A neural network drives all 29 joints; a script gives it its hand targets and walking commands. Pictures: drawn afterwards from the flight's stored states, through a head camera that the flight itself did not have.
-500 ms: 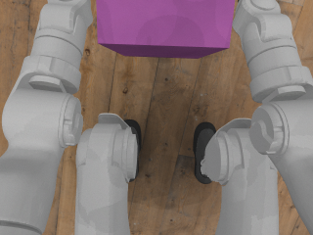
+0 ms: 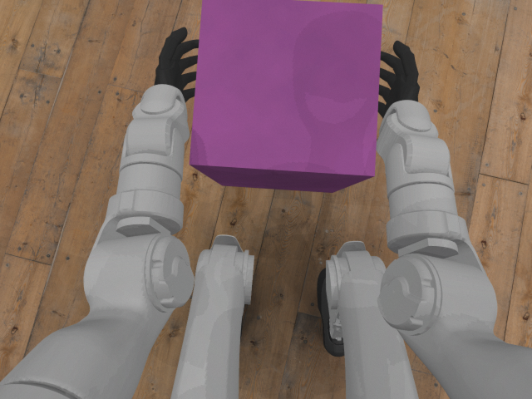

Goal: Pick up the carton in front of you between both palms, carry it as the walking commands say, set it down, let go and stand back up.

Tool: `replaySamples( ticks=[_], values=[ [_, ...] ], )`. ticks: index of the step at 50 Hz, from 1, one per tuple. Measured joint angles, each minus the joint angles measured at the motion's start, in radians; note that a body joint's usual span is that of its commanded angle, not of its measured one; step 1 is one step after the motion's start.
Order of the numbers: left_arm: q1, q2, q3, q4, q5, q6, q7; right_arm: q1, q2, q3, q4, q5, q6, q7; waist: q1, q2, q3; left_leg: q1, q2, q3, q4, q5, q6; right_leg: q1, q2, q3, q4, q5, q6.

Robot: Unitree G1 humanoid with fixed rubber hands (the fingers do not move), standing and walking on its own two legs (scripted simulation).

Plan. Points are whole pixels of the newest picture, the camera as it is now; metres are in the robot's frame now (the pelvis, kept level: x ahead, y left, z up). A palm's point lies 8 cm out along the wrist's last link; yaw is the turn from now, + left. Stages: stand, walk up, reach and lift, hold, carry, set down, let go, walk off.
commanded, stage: reach and lift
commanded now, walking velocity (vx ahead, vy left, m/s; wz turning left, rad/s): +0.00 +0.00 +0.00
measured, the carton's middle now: (282, 117) +0.50 +0.03 -0.13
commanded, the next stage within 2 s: none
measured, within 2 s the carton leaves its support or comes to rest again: neither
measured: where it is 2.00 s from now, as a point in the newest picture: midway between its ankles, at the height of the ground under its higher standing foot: (282, 322)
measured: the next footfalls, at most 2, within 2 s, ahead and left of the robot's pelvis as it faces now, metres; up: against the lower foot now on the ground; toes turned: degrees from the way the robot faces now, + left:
none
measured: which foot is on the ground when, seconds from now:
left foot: down 0.00-1.00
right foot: down 0.00-1.00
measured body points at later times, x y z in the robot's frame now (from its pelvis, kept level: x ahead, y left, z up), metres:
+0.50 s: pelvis +0.04 +0.00 +0.13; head +0.22 +0.02 +0.54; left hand +0.48 +0.18 +0.09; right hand +0.48 -0.13 +0.09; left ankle +0.12 +0.13 -0.44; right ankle +0.11 -0.13 -0.44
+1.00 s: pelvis +0.09 -0.01 +0.26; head +0.14 +0.00 +0.71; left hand +0.42 +0.16 +0.24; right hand +0.43 -0.14 +0.24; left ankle +0.12 +0.13 -0.44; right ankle +0.11 -0.13 -0.44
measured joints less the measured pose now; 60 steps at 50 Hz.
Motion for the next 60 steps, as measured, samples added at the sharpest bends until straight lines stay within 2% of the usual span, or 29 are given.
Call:
replaySamples(
  ticks=[12,19,26,39,48,60],
  values=[
    [0.193,-0.062,-0.029,-0.168,-0.040,0.039,0.000,0.178,0.036,0.086,-0.127,0.039,0.028,-0.002,0.017,-0.011,-0.061,0.194,0.015,0.015,-0.170,-0.004,0.001,0.180,0.002,0.019,-0.160,0.004,-0.009],
    [0.306,-0.089,-0.033,-0.166,-0.046,0.028,0.000,0.277,0.060,0.105,-0.118,0.029,0.026,0.000,0.007,-0.001,-0.105,0.372,0.010,0.007,-0.286,-0.008,0.005,0.365,-0.011,0.013,-0.281,-0.004,-0.016],
    [0.412,-0.128,-0.042,-0.159,-0.016,0.014,0.000,0.390,0.078,0.107,-0.098,0.011,0.001,0.021,-0.009,-0.002,-0.132,0.567,0.011,0.009,-0.426,0.004,0.013,0.562,-0.018,0.019,-0.425,0.010,-0.018],
    [0.621,-0.195,-0.068,-0.226,-0.007,-0.002,0.005,0.588,0.098,0.157,-0.131,0.011,-0.021,0.048,-0.004,0.000,-0.102,0.964,0.017,0.021,-0.711,0.057,0.022,0.951,-0.029,0.038,-0.701,0.065,-0.025],
    [0.743,-0.216,-0.098,-0.275,0.000,0.040,0.003,0.698,0.113,0.194,-0.169,-0.009,0.027,0.060,-0.004,-0.003,-0.052,1.306,0.024,0.013,-0.953,0.119,0.016,1.287,-0.035,0.036,-0.935,0.123,-0.040],
    [0.869,-0.248,-0.146,-0.403,0.025,0.160,-0.002,0.820,0.110,0.264,-0.288,-0.011,0.152,0.075,-0.001,0.014,0.019,1.721,0.038,0.000,-1.259,0.219,0.013,1.704,-0.039,0.029,-1.242,0.224,-0.050]
  ],
)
